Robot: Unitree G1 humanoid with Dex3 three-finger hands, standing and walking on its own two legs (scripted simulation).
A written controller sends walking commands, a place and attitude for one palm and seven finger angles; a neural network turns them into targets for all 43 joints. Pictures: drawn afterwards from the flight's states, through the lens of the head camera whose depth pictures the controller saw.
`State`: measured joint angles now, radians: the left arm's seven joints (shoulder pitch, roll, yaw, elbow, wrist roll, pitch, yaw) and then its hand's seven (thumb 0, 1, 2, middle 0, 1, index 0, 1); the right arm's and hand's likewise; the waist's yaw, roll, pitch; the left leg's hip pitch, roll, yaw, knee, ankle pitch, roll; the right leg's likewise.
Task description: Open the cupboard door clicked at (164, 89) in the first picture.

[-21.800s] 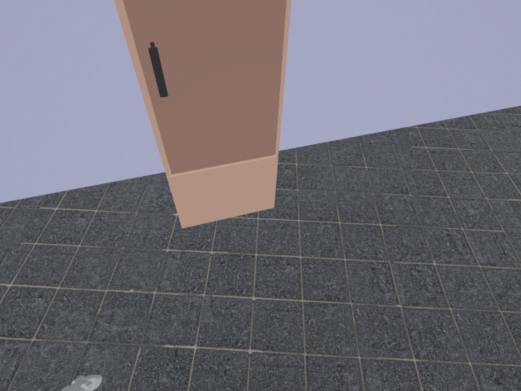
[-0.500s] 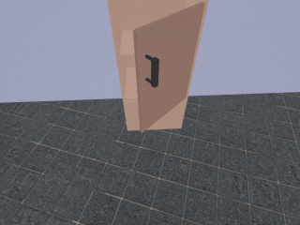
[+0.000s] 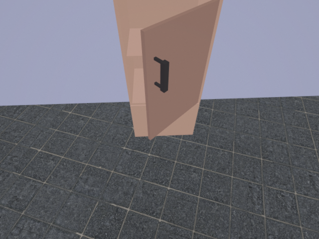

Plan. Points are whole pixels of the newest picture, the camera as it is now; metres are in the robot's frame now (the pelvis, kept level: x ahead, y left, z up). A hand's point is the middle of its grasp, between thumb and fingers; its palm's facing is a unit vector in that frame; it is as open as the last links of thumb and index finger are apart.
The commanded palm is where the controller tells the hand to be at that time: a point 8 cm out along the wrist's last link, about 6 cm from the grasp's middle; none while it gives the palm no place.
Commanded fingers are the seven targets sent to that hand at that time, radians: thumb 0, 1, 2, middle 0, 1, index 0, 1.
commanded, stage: look to check the result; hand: left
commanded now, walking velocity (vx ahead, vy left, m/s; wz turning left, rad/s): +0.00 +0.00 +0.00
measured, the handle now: (160, 74) +0.67 +0.04 +0.03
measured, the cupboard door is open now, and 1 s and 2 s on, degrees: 42 42 42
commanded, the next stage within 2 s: walk to a spot facing it in 0.32 s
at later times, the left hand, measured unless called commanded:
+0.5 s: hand out of the picture +0.03 +0.19 -0.17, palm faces +0.02 -0.97 -0.24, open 7.4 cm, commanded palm none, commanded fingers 0.00 0.90 0.90 -0.20 -0.30 -0.20 -0.30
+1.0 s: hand out of the picture +0.10 +0.16 -0.17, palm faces -0.16 -0.94 -0.30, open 7.4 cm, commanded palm none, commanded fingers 0.00 0.90 0.90 -0.20 -0.30 -0.20 -0.30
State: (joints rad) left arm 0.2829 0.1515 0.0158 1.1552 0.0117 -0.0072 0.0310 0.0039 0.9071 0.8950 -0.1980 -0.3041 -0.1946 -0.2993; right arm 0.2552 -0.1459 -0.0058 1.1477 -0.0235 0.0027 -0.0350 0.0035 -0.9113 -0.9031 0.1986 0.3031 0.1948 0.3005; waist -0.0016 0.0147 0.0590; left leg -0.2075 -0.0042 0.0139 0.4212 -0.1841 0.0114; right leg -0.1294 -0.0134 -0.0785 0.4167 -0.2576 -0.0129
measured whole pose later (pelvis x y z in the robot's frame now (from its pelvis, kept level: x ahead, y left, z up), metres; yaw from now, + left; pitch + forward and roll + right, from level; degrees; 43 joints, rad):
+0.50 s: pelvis +0.01 -0.01 +0.00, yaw +0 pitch -2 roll +0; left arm 0.22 0.20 0.02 1.14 0.01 -0.02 0.03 0.00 0.91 0.89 -0.20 -0.30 -0.20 -0.30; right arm 0.19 -0.20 -0.01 1.15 -0.02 0.00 -0.03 0.00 -0.91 -0.90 0.20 0.30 0.20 0.30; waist 0.00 0.01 0.06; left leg -0.17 0.01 0.01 0.38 -0.18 0.00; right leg -0.09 0.00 -0.08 0.37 -0.25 -0.02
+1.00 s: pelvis +0.00 -0.04 -0.02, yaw -13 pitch +0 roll +1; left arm 0.20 0.20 0.08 0.96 0.03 0.02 0.00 0.00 0.91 0.89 -0.20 -0.30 -0.20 -0.30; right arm 0.19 -0.22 -0.07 1.01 -0.02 0.06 -0.04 0.01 -0.91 -0.90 0.20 0.30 0.20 0.30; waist 0.02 0.04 0.12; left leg -0.39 0.08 0.08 0.93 -0.49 -0.04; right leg -0.29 0.03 -0.02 0.65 -0.34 -0.06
